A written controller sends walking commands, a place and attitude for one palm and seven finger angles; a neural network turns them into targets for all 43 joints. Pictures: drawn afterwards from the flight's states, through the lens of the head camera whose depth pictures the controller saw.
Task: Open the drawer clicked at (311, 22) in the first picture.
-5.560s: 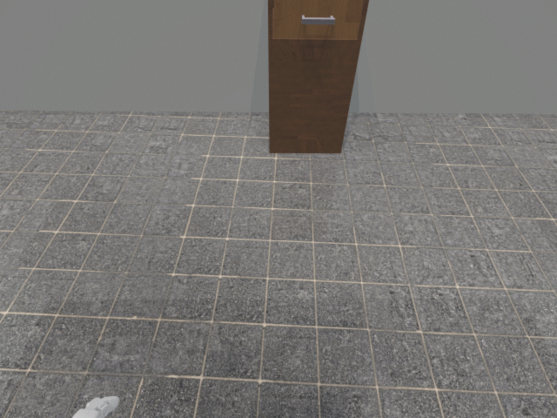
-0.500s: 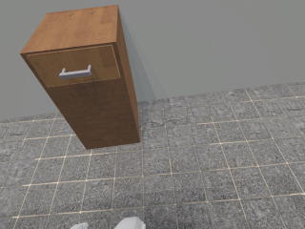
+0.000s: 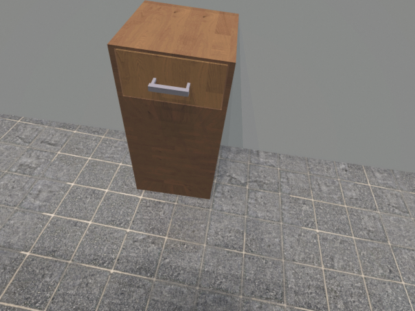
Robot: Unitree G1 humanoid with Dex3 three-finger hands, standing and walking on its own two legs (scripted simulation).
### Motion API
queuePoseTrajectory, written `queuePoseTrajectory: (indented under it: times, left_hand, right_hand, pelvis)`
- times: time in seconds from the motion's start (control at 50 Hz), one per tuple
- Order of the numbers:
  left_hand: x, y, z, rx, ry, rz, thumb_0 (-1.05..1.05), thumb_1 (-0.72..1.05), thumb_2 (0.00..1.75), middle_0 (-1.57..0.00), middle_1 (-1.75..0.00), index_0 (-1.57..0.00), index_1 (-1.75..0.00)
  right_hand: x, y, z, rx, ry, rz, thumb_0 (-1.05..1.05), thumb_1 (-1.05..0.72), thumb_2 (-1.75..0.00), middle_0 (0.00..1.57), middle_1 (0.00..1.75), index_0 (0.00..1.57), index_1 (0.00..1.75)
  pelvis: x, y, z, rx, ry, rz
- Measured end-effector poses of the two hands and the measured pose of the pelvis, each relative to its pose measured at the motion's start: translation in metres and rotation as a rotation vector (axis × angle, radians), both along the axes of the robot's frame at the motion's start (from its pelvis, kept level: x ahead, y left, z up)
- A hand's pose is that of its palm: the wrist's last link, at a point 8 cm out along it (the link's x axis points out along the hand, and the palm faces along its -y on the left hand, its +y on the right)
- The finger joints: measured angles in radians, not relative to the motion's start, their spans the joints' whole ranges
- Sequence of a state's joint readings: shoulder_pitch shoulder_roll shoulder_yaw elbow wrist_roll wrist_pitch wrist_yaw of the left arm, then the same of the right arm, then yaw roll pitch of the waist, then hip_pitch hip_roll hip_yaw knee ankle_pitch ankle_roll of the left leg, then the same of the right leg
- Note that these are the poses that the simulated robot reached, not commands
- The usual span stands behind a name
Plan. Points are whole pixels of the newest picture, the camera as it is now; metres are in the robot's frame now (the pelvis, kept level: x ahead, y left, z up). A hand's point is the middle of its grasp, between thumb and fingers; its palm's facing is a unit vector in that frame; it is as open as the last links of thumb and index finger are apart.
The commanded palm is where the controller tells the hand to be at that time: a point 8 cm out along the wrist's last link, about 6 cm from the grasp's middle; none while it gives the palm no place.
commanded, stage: take the last steps up to it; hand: left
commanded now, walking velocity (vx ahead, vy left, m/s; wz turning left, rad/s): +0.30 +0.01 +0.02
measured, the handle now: (170, 86) +0.80 +0.21 -0.03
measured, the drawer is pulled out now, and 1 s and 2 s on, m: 0.00 0.00 0.00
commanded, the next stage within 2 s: come to a stop and stand still in 0.64 s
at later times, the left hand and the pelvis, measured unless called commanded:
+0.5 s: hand (149, 250) +0.29 +0.17 -0.18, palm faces +0.00 -0.99 -0.16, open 7.4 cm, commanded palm none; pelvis +0.17 +0.00 -0.02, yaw +1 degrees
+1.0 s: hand (140, 247) +0.29 +0.19 -0.19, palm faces +0.03 -0.99 -0.16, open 7.4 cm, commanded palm none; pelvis +0.32 +0.03 -0.01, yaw -3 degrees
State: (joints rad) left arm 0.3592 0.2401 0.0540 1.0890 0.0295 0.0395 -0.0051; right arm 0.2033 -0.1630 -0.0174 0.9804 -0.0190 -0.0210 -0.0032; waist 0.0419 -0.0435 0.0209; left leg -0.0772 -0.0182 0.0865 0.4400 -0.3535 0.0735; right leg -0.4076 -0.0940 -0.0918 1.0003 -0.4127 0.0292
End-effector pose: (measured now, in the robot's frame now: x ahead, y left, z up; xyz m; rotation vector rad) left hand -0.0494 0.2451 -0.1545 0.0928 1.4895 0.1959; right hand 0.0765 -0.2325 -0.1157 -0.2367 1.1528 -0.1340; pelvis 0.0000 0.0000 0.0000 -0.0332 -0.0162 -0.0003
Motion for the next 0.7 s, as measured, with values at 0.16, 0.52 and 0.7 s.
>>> queuePoseTrajectory:
  times: [0.16,0.52,0.7]
  left_hand:
    - [0.095,0.014,0.002,-0.012,-0.144,-0.035,0.0,0.91,0.89,-0.19,-0.3,-0.2,-0.3]
    - [0.326,-0.03,0.003,-0.006,-0.385,-0.131,0.0,0.91,0.89,-0.19,-0.3,-0.2,-0.3]
    - [0.311,-0.013,0.019,0.053,-0.178,-0.09,-0.01,0.94,0.89,-0.19,-0.3,-0.2,-0.3]
  right_hand:
    - [-0.06,0.017,-0.007,-0.013,0.217,-0.102,-0.01,-0.94,-0.9,0.2,0.3,0.2,0.3]
    - [-0.04,0.044,-0.034,0.126,0.537,-0.266,0.0,-0.91,-0.9,0.21,0.3,0.2,0.3]
    - [0.163,0.015,-0.034,0.103,0.181,-0.153,0.01,-0.93,-0.9,0.2,0.3,0.2,0.3]
  pelvis:
    - [0.037,0.019,0.002,-0.002,-0.011,0.015]
    - [0.18,-0.002,-0.02,0.025,-0.025,0.011]
    - [0.241,-0.001,0.0,0.029,0.004,0.005]
